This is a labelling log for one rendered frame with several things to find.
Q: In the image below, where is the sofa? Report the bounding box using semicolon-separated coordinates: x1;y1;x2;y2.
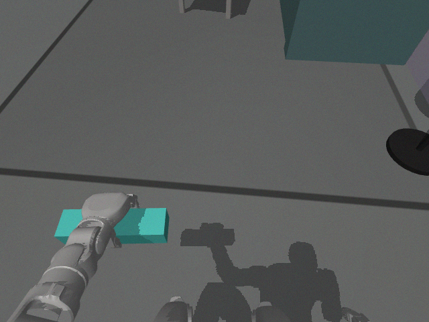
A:
280;0;429;65

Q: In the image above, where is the right robot hand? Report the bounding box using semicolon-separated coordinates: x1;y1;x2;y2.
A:
341;307;370;322

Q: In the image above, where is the left robot arm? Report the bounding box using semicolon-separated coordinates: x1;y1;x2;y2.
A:
7;216;113;322

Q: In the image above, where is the floor lamp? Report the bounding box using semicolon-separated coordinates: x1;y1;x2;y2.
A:
386;128;429;176

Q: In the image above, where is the carton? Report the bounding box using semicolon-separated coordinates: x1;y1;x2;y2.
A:
54;208;169;245

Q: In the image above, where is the left robot hand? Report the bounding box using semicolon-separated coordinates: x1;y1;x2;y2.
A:
81;193;139;248

